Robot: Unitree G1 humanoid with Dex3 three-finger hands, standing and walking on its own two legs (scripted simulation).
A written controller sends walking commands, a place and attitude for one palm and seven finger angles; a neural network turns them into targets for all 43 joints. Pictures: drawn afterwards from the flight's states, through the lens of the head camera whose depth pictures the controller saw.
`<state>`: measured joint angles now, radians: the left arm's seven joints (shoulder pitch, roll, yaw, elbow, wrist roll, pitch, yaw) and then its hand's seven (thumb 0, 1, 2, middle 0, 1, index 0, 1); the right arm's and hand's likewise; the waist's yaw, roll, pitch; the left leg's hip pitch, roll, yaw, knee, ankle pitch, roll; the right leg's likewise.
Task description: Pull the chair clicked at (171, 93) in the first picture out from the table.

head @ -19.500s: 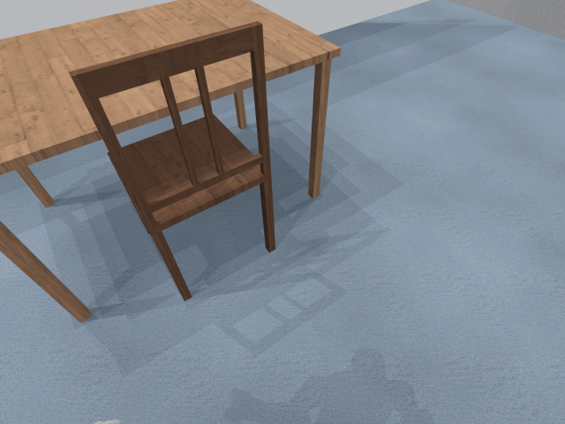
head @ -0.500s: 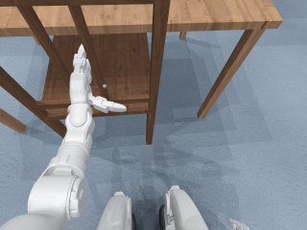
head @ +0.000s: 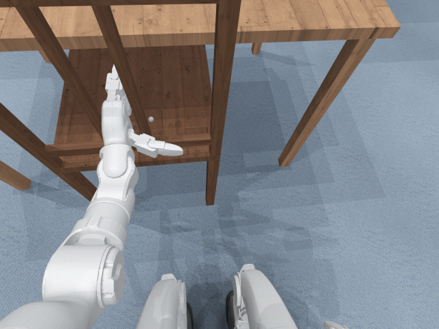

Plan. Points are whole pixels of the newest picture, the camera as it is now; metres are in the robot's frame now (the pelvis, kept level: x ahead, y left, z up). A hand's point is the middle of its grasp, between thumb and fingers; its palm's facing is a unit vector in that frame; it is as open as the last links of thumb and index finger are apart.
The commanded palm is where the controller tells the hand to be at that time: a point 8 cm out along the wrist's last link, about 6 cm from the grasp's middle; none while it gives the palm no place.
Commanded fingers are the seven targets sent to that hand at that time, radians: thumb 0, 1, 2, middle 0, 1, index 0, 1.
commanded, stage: hook a spindle and tug to test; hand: left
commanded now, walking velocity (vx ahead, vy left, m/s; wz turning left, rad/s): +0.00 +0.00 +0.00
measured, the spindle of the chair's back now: (81, 95) +0.52 +0.21 +0.06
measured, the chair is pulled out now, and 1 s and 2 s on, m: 0.00 0.00 0.03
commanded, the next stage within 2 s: step backward, pulling the chair out in 1.58 s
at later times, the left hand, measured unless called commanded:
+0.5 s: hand (150, 117) +0.49 +0.09 +0.04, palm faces +0.05 -1.00 -0.03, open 14.7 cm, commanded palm +0.46 +0.14 +0.03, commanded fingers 0.00 -0.11 0.47 -0.45 -1.29 -0.45 -1.29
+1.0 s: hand (147, 115) +0.49 +0.10 +0.03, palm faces +0.05 -1.00 -0.03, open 5.2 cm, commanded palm +0.46 +0.13 +0.03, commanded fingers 0.00 0.90 0.90 -0.50 -1.45 -0.50 -1.45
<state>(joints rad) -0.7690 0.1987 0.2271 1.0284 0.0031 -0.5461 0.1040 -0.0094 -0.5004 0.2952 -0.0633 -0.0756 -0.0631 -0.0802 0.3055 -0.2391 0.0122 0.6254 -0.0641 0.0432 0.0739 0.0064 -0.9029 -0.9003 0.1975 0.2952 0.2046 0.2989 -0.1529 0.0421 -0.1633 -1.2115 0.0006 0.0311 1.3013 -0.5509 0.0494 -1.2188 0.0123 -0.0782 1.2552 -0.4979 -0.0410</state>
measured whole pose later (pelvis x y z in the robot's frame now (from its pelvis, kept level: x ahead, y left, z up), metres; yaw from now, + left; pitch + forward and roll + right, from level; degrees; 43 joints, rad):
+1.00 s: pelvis +0.01 +0.00 +0.00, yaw +0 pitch +27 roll -2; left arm -0.79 0.20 0.20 1.04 -0.02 -0.55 0.10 0.01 0.71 0.81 -0.49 -1.43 -0.47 -1.44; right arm 0.30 -0.24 0.00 0.63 -0.06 0.07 0.08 0.01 -0.90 -0.90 0.20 0.30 0.20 0.30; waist -0.14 0.04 -0.17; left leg -1.22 0.00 0.02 1.30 -0.56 0.05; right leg -1.21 0.01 -0.09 1.25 -0.51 -0.04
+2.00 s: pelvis +0.06 +0.01 +0.11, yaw -1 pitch +15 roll -1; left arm -0.59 0.16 0.04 1.00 -0.06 -0.19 0.10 0.06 0.78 0.80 -0.29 -1.10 -0.47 -1.45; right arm 0.27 -0.23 0.01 0.61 0.05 0.18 -0.08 0.01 -0.90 -0.90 0.20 0.30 0.21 0.30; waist -0.12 0.02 -0.01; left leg -0.56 -0.02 0.05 0.65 -0.33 0.04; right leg -0.59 0.02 -0.04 0.64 -0.26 0.00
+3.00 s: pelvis -0.05 +0.00 +0.11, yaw +0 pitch +5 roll +0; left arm -0.52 0.14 -0.02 1.05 -0.06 -0.24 0.08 0.05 0.72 0.83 -0.35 -1.13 -0.50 -1.45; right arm 0.23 -0.25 0.01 0.73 0.07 -0.01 -0.12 0.01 -0.90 -0.90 0.20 0.30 0.21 0.30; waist -0.08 0.04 0.11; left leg -0.49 -0.02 0.04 0.58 -0.18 0.03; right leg -0.50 0.02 -0.05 0.54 -0.13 -0.04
